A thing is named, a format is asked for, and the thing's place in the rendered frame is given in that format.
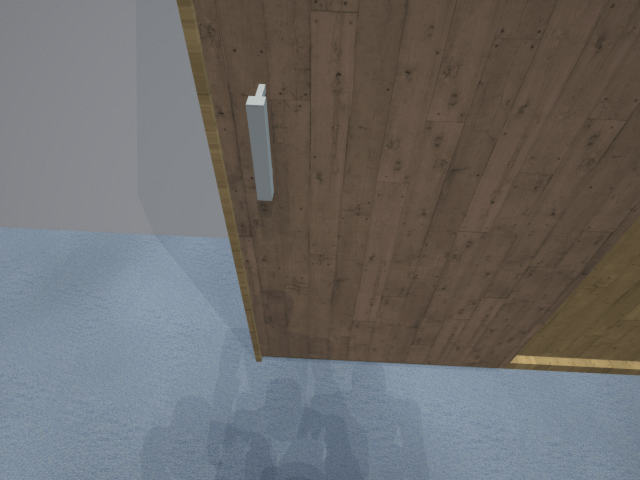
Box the wardrobe door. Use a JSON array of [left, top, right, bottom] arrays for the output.
[[517, 217, 640, 361], [193, 0, 640, 368]]

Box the handle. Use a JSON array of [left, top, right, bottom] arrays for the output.
[[246, 84, 274, 201]]

